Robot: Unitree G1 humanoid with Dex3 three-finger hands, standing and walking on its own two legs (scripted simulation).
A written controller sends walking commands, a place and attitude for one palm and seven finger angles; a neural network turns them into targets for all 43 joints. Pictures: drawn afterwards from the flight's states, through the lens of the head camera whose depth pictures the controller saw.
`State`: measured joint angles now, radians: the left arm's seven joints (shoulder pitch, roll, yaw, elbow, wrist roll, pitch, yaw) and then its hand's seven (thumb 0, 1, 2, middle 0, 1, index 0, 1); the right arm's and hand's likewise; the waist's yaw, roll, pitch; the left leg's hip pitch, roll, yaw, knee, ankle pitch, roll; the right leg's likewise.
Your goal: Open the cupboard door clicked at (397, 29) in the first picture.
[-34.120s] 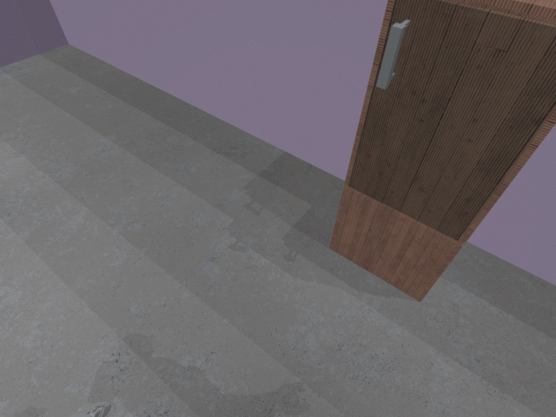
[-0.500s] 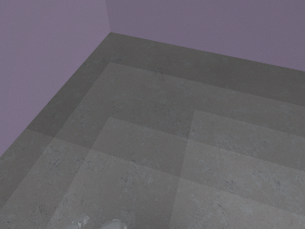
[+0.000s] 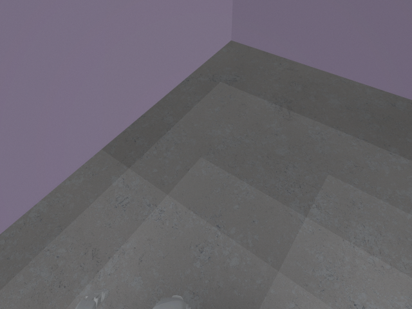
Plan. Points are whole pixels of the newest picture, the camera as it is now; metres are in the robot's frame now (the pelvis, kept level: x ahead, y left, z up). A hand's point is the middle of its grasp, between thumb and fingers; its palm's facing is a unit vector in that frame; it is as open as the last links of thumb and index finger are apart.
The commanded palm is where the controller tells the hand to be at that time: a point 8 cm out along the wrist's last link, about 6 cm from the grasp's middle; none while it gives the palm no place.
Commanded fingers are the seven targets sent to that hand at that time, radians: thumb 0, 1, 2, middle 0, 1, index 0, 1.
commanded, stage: turn to face it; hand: left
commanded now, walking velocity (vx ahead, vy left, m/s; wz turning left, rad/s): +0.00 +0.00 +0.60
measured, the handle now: out of the picture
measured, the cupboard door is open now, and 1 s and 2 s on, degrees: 46 46 46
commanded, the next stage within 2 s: none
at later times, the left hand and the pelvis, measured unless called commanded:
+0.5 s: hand out of the picture +0.03 +0.21 -0.16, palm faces +0.37 -0.89 -0.26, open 7.4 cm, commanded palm none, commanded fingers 0.00 0.90 0.90 -0.20 -0.30 -0.20 -0.30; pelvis +0.04 -0.02 +0.01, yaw +20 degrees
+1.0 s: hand out of the picture +0.01 +0.15 -0.17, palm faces +0.62 -0.75 -0.22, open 7.3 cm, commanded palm none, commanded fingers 0.00 0.90 0.90 -0.20 -0.30 -0.20 -0.30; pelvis +0.08 -0.04 +0.00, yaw +39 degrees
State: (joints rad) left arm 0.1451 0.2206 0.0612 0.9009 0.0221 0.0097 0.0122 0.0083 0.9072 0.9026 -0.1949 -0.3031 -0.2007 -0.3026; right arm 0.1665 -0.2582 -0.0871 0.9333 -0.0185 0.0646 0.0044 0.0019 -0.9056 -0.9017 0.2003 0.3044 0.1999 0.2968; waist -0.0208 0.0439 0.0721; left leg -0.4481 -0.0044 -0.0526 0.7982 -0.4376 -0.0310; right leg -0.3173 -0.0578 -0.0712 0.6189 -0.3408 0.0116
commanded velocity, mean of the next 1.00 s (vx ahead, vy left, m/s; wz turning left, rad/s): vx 0.00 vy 0.00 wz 0.60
